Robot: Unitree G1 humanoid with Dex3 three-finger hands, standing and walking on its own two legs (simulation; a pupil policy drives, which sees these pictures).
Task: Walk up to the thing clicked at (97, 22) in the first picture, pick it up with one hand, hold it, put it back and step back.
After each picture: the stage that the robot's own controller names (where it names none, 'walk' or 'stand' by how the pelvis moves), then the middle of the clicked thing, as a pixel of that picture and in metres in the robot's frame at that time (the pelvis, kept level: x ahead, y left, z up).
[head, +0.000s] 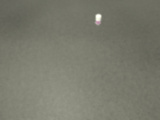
stand; (98, 19) +1.90 -0.21 -0.72
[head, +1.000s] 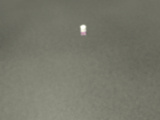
walk; (83, 30) +1.77 +0.14 -0.70
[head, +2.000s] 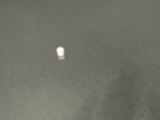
walk; (60, 53) +1.19 +0.32 -0.71
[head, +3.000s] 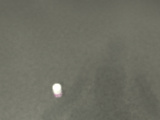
walk; (57, 90) +0.71 +0.25 -0.70
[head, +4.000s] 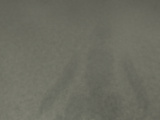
walk; out of the picture +0.41 +0.20 -0.70
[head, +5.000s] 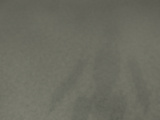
stand; out of the picture +0.34 +0.20 -0.72
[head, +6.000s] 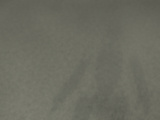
stand; out of the picture +0.34 +0.19 -0.73
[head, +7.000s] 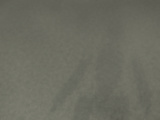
stand; out of the picture +0.33 +0.20 -0.73
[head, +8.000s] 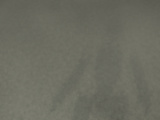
stand; out of the picture +0.32 +0.20 -0.73
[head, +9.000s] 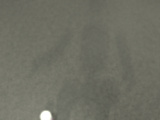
go down; (46, 117) +0.35 +0.21 -0.64
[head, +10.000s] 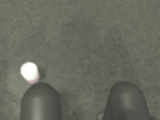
go down; (30, 73) +0.41 +0.23 -0.30
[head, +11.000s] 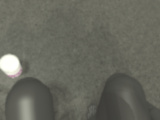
close in; (11, 66) +0.40 +0.24 -0.26
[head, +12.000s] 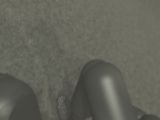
close; out of the picture +0.40 +0.27 -0.22
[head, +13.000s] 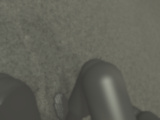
close; out of the picture +0.39 +0.27 -0.22
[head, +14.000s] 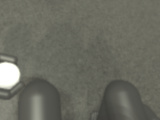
lift; (7, 78) +0.32 +0.26 -0.09
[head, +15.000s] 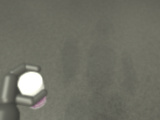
hold; (33, 91) +0.32 +0.17 +0.04
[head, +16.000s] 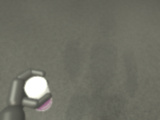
hold; (39, 94) +0.32 +0.17 +0.00
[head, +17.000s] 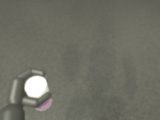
hold; (39, 94) +0.32 +0.17 +0.00
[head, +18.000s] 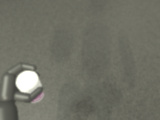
crouch; (31, 87) +0.34 +0.18 -0.05
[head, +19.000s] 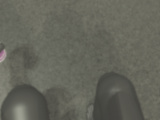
lower; out of the picture +0.46 +0.25 -0.09
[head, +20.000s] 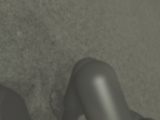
lower; out of the picture +0.43 +0.27 -0.22
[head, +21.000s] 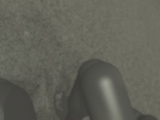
lower; out of the picture +0.41 +0.28 -0.22
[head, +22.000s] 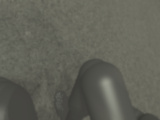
lower; out of the picture +0.40 +0.27 -0.22
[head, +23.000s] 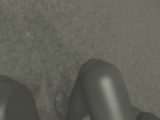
lower; out of the picture +0.40 +0.27 -0.22
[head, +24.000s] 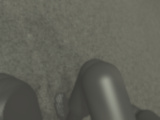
open; out of the picture +0.40 +0.26 -0.22
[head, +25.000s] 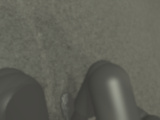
stand; out of the picture +0.39 +0.25 -0.22
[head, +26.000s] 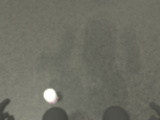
walk; (50, 96) +0.39 +0.19 -0.50
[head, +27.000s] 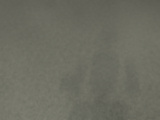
stand; out of the picture +0.34 +0.18 -0.67
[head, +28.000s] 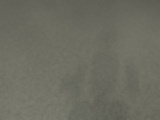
stand; out of the picture +0.35 +0.18 -0.67
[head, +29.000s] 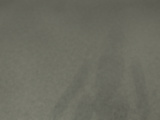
stand; out of the picture +0.36 +0.16 -0.72
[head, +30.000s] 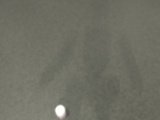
walk; (60, 112) +0.41 +0.14 -0.70
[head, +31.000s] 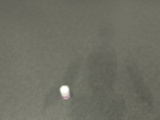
walk; (65, 92) +0.64 +0.19 -0.70
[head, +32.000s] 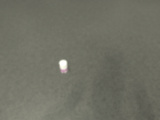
stand; (63, 66) +0.97 +0.22 -0.70
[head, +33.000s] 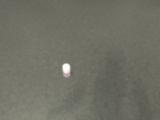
stand; (66, 70) +0.96 +0.17 -0.72
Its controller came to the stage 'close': yes
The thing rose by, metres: 0.72
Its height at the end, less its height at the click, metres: +0.00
